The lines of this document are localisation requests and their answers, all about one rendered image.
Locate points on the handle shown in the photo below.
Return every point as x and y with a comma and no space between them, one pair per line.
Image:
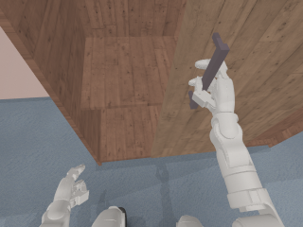
213,67

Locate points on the robot thigh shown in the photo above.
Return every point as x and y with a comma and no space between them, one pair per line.
188,221
110,218

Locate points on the robot right thigh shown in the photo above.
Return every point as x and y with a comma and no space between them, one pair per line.
188,221

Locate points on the right robot forearm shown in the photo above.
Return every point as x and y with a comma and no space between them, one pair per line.
239,173

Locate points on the wardrobe door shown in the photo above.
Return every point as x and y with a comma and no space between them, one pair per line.
265,63
282,125

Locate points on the robot left thigh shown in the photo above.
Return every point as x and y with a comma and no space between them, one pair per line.
110,218

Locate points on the left robot forearm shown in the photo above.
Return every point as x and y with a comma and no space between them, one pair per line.
57,214

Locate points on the robot right upper arm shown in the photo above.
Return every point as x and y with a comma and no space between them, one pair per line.
264,220

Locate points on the right robot hand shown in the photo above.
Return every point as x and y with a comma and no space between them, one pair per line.
221,90

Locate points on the left robot hand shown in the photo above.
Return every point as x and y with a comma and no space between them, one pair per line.
69,190

